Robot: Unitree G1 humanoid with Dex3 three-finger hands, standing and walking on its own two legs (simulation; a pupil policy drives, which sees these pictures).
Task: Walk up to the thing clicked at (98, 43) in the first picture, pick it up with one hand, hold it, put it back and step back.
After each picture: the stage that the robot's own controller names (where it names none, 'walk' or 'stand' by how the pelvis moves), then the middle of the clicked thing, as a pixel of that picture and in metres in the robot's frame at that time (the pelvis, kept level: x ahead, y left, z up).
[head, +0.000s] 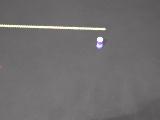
stand; (99, 42) +1.37 -0.21 -0.72
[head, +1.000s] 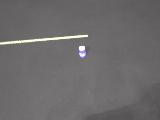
walk; (82, 51) +1.24 +0.11 -0.70
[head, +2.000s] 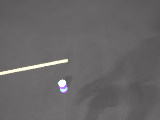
walk; (63, 86) +0.77 +0.24 -0.71
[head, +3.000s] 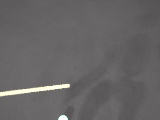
walk; out of the picture +0.44 +0.15 -0.70
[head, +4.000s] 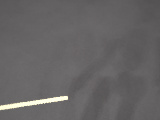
stand; out of the picture +0.33 +0.16 -0.72
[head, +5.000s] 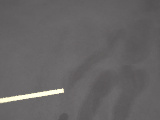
stand; out of the picture +0.33 +0.20 -0.71
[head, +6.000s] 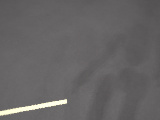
stand; out of the picture +0.30 +0.19 -0.73
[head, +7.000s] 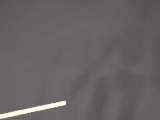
stand; out of the picture +0.30 +0.18 -0.73
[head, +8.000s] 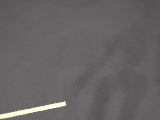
stand; out of the picture +0.29 +0.20 -0.73
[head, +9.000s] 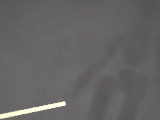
stand; out of the picture +0.30 +0.20 -0.73
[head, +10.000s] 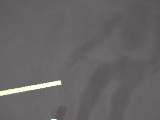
go down; out of the picture +0.32 +0.20 -0.70
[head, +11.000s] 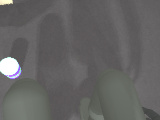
go down; (11, 68) +0.39 +0.23 -0.30
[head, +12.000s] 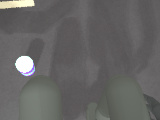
close in; (26, 66) +0.39 +0.23 -0.31
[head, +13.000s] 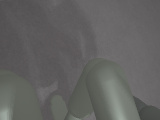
close in; out of the picture +0.37 +0.27 -0.22
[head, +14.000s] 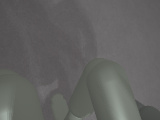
close; out of the picture +0.37 +0.28 -0.22
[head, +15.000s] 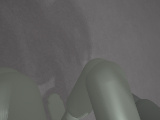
lift; out of the picture +0.35 +0.28 -0.22
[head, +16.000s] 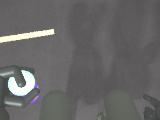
lift; (25, 88) +0.30 +0.20 -0.04
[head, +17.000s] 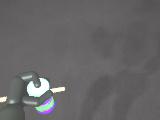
hold; (41, 96) +0.30 +0.16 -0.01
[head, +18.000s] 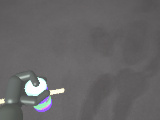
hold; (39, 95) +0.31 +0.17 -0.02
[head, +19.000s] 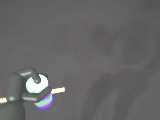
hold; (40, 92) +0.32 +0.17 -0.01
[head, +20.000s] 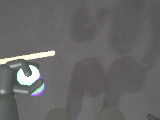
crouch; (32, 81) +0.35 +0.19 -0.08
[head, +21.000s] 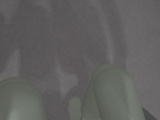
lower; out of the picture +0.37 +0.25 -0.21
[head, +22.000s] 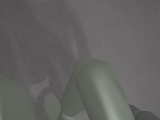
lower; out of the picture +0.38 +0.28 -0.23
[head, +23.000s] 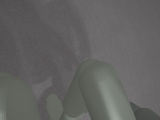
lower; out of the picture +0.37 +0.29 -0.23
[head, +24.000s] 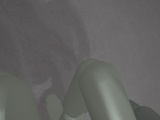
lower; out of the picture +0.36 +0.29 -0.22
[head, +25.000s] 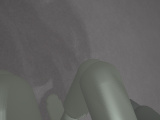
rest; out of the picture +0.36 +0.29 -0.22
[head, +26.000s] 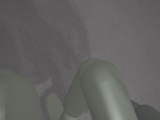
withdraw; out of the picture +0.34 +0.27 -0.23
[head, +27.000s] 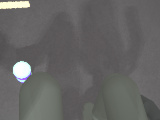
walk; (23, 72) +0.37 +0.24 -0.29
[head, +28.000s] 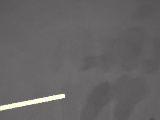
stand; out of the picture +0.29 +0.17 -0.65
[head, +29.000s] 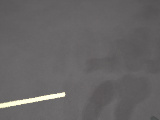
stand; out of the picture +0.31 +0.19 -0.67
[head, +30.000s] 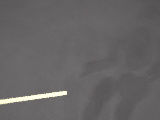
stand; out of the picture +0.30 +0.18 -0.68
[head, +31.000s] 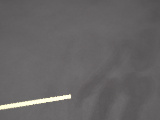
walk; out of the picture +0.33 +0.17 -0.72
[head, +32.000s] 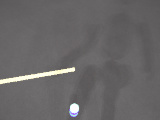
walk; (74, 110) +0.42 +0.02 -0.70
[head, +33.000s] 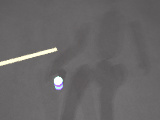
walk; (58, 83) +0.62 +0.16 -0.70
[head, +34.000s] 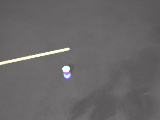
stand; (66, 72) +0.94 +0.24 -0.70
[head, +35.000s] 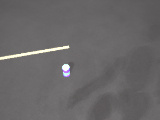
stand; (66, 70) +0.94 +0.18 -0.72
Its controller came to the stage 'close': yes
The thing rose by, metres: 0.70
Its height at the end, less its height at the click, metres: +0.00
